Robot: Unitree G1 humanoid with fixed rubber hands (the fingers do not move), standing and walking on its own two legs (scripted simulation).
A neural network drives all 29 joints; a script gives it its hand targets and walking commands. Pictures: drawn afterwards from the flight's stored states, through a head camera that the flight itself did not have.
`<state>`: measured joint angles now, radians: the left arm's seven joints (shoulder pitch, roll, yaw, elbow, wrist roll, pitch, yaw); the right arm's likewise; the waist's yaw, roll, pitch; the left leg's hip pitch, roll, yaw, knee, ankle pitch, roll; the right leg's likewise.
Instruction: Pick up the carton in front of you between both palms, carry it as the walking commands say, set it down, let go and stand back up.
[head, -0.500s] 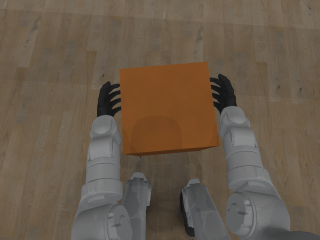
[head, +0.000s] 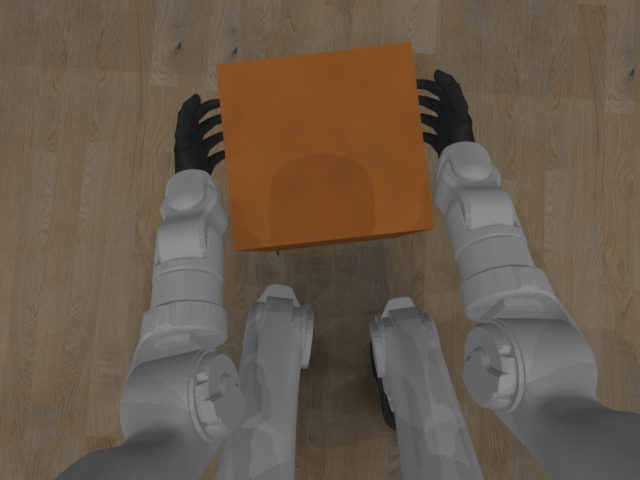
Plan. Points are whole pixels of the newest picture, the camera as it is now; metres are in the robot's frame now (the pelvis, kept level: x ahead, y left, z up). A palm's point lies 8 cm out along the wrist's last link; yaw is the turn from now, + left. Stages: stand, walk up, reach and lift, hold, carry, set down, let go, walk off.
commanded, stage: set down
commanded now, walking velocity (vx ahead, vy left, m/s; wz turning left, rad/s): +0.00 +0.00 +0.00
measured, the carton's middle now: (324, 170) +0.47 +0.05 -0.19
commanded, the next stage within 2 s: none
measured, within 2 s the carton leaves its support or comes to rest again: rests again in 1.58 s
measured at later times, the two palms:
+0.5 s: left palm (218, 182) +0.46 +0.21 -0.25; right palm (412, 156) +0.51 -0.09 -0.25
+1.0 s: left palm (222, 185) +0.46 +0.21 -0.27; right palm (410, 161) +0.51 -0.09 -0.28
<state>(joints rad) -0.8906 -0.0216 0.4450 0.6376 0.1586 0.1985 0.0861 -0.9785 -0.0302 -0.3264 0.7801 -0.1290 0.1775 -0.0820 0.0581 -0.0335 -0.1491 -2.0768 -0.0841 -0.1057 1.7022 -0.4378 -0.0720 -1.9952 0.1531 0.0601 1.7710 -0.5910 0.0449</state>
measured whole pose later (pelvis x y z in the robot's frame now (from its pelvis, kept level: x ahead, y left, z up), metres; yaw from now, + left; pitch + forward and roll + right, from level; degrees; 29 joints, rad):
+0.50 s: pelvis -0.02 +0.00 -0.10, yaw -2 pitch +44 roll +0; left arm -1.11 0.10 0.45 0.75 0.06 0.18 0.11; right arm -1.28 -0.15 -0.20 0.96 -0.04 0.16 -0.14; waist 0.10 -0.03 0.12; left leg -2.32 -0.08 -0.09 2.02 -0.47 -0.09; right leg -2.25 0.21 0.06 2.10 -0.62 0.08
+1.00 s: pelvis -0.01 -0.01 -0.11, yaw -1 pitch +41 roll +1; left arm -1.17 0.13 0.46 0.91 0.07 0.14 0.07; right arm -1.33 -0.17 -0.18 1.10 -0.05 0.13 -0.14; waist 0.11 -0.04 0.16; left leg -2.31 -0.06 -0.08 2.08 -0.49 -0.10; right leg -2.26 0.19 0.04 2.17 -0.63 0.05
